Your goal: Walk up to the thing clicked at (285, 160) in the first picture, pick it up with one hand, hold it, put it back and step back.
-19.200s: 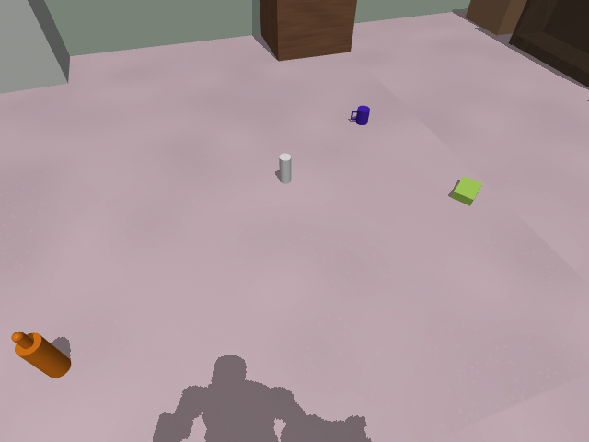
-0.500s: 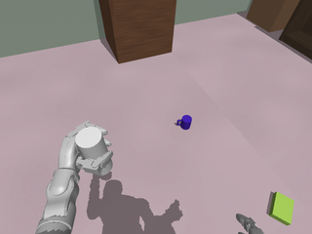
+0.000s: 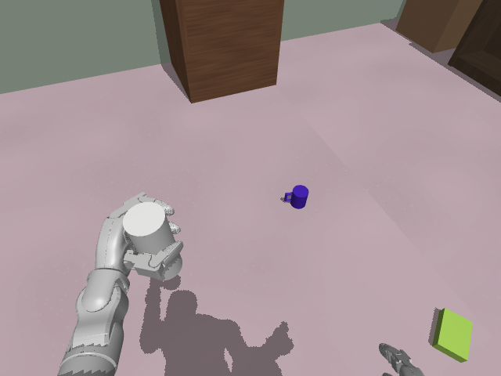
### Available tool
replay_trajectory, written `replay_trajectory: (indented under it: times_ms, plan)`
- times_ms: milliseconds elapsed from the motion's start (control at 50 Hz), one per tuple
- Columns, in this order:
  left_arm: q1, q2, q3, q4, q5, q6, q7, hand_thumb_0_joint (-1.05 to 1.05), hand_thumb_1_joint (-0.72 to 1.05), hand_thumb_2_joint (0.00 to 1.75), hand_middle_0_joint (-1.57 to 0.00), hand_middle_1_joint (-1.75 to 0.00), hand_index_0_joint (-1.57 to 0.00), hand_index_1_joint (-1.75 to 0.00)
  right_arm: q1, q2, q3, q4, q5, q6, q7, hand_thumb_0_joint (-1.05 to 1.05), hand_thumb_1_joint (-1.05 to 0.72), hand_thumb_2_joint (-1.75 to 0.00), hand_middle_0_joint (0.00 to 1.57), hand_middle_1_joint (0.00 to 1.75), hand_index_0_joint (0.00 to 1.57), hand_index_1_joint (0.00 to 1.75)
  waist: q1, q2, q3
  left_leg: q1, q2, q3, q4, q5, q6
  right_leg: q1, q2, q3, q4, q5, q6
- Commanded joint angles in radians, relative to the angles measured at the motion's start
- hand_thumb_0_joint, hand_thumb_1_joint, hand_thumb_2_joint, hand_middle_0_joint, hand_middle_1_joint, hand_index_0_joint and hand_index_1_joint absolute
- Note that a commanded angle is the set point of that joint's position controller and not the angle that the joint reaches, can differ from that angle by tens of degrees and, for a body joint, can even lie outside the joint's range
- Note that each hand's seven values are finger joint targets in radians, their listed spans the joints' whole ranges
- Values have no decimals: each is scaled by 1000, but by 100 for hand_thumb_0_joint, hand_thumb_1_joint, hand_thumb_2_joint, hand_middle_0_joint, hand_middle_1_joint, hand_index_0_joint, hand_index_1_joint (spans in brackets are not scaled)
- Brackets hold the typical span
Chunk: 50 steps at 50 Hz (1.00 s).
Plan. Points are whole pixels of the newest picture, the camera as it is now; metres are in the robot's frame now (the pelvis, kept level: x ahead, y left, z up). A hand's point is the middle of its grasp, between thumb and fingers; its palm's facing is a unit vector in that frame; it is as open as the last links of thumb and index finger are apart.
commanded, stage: hold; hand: left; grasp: from the side
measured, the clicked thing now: (156, 244) +0.33 +0.17 +0.03
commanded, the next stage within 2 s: crouch in 0.66 s
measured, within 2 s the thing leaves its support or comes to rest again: neither
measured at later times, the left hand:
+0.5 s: hand (156, 238) +0.33 +0.16 +0.05, palm faces +0.00 -1.00 +0.01, open 8.3 cm
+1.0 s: hand (159, 247) +0.33 +0.16 +0.02, palm faces +0.01 -1.00 +0.01, open 8.3 cm
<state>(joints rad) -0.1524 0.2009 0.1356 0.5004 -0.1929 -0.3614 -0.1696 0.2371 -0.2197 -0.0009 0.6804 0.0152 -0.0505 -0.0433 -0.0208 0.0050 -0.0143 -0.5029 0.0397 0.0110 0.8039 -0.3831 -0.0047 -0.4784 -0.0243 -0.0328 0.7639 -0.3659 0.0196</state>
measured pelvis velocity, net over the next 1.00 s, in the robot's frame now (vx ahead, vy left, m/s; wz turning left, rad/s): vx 0.00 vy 0.00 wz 0.00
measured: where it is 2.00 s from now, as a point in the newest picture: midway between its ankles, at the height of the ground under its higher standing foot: outside the picture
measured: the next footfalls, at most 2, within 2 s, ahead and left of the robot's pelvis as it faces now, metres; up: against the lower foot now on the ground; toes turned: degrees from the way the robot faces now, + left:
none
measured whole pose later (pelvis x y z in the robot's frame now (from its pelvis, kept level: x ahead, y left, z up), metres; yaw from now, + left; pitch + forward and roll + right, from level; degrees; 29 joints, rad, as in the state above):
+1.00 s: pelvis +0.00 +0.00 -0.01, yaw +0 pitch +7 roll -1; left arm -0.18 0.20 0.15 0.59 -0.18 -0.41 -0.17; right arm 0.22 -0.22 -0.01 0.68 0.01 -0.06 -0.03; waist -0.03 0.00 -0.02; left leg -0.57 0.04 0.01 0.85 -0.40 0.00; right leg -0.55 -0.03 -0.04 0.81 -0.38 0.02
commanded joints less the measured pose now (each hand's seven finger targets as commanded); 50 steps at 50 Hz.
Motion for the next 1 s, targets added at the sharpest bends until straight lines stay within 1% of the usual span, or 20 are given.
replay_trajectory:
  times_ms: [0,40,140,200,260,340,420,440,540,560,620,660,680,700,740,780,800,820,880,980]
  plan:
    - [-365,167,88,-264,-25,-98,9,0,36,128,-128,-143,-129,-143,-45,-138,-45,-123,1,-45,-9,0,-89,-90,20,30,20,30,3,31,-267,121,-25,-11,-124,163,6,79,30,-4,-98,184,-32]
    - [-356,133,58,-247,-28,-98,-1,0,39,129,-127,-143,-129,-143,-43,-137,-44,-123,-2,-48,-8,0,-89,-90,20,30,20,30,-10,24,-262,126,-23,-14,-125,145,7,71,32,-7,-97,171,-31]
    - [-350,160,60,-305,-30,-107,-19,0,38,128,-129,-144,-130,-143,-35,-140,-48,-123,-1,-49,-8,0,-90,-90,20,30,20,30,4,38,-347,151,-31,-3,-97,235,9,121,25,2,-91,265,-29]
    - [-339,115,34,-268,-39,-95,-21,0,37,127,-128,-143,-129,-142,-32,-144,-48,-119,2,-49,-9,0,-89,-90,20,30,20,30,-13,24,-306,153,-25,-9,-104,241,6,93,31,-5,-90,265,-32]
    - [-312,153,84,-236,-36,-98,-9,0,38,126,-127,-141,-129,-141,-32,-140,-48,-113,1,-46,-7,0,-89,-90,20,30,20,30,3,6,-288,124,-25,-13,-105,214,9,90,31,-9,-89,232,-31]
    - [-354,156,71,-327,-29,-108,0,0,37,128,-129,-144,-130,-144,-44,-137,-47,-130,2,-47,-7,0,-90,-90,20,30,20,30,5,54,-318,149,-28,-9,-113,209,5,103,28,-3,-90,232,-32]
    - [-335,137,55,-283,-28,-94,3,0,35,127,-127,-142,-128,-142,-30,-139,-46,-117,2,-46,-14,0,-90,-90,20,30,20,30,-13,15,-319,161,-22,-14,-102,262,8,110,32,-6,-84,278,-30]
    - [-350,153,67,-304,-30,-95,2,0,35,127,-126,-142,-128,-142,-31,-139,-47,-115,1,-45,-13,0,-90,-90,20,30,20,30,-3,41,-305,153,-23,-13,-105,261,6,107,31,-6,-86,276,-32]
    - [-334,120,41,-228,-24,-86,-7,0,36,128,-128,-143,-129,-143,-38,-142,-50,-123,1,-43,-9,0,-89,-90,20,30,20,30,-13,-3,-254,121,-23,-11,-117,192,11,82,29,-7,-99,217,-32]
    - [-340,138,63,-240,-30,-92,-11,0,36,128,-129,-144,-130,-144,-39,-139,-49,-119,1,-44,-8,0,-89,-90,20,30,20,30,-1,24,-257,115,-26,-11,-119,171,9,77,28,-6,-99,195,-32]
    - [-349,129,39,-281,-32,-102,-19,0,38,125,-128,-143,-130,-142,-34,-144,-51,-123,-1,-47,-3,0,-89,-90,20,30,20,30,-2,54,-308,147,-23,-15,-113,215,3,91,31,-11,-82,229,-37]
    - [-340,142,50,-260,-25,-99,-12,0,40,127,-129,-143,-130,-143,-28,-143,-51,-123,0,-48,-4,0,-90,-90,20,30,20,30,-7,27,-318,150,-23,-15,-104,246,6,95,32,-11,-79,260,-34]
    - [-383,170,68,-340,-28,-110,-12,0,36,125,-128,-142,-129,-142,-33,-139,-49,-127,-1,-47,-3,0,-90,-90,20,30,20,30,8,68,-345,166,-24,-12,-100,257,3,104,29,-7,-79,267,-34]
    - [-319,155,75,-249,-28,-98,-6,0,36,127,-127,-143,-129,-142,-31,-142,-49,-124,1,-46,-6,0,-90,-90,20,30,20,30,-4,19,-314,142,-26,-10,-100,237,8,101,29,-6,-88,254,-31]
    - [-356,153,75,-299,-37,-107,-4,0,43,130,-131,-146,-132,-145,-38,-135,-47,-123,0,-47,-4,0,-90,-91,20,30,20,30,5,35,-306,126,-27,-11,-105,203,7,100,28,-5,-90,226,-32]
    - [-307,136,63,-243,-28,-103,-2,0,47,123,-129,-138,-131,-137,-41,-139,-48,-123,0,-50,-5,0,-87,-90,20,30,20,30,-4,-2,-272,111,-24,-14,-111,172,10,87,31,-8,-90,195,-31]
    - [-339,161,70,-302,-22,-110,2,0,48,123,-129,-138,-131,-137,-36,-139,-51,-124,-1,-45,-6,0,-87,-90,20,30,20,30,6,42,-335,133,-28,-8,-102,209,9,105,27,-3,-86,232,-32]
    - [-301,134,51,-202,-9,-102,1,0,49,123,-130,-138,-131,-136,-37,-136,-50,-120,-3,-45,-6,0,-87,-90,20,30,20,30,-15,8,-277,107,-27,-9,-96,206,11,76,29,-3,-84,234,-29]
    - [-307,139,67,-182,-11,-118,1,0,44,123,-129,-138,-130,-137,-43,-139,-52,-115,-2,-42,1,0,-86,-90,20,30,20,30,-6,-5,-228,58,-29,-6,-89,148,15,41,24,-2,-83,183,-31]
    - [-360,113,45,-107,-1,-176,-12,0,44,123,-128,-138,-130,-137,-28,-150,-66,-94,-14,-51,17,0,-86,-90,20,30,20,30,-28,16,-258,7,-23,-19,-19,147,12,-59,28,-6,6,176,-36]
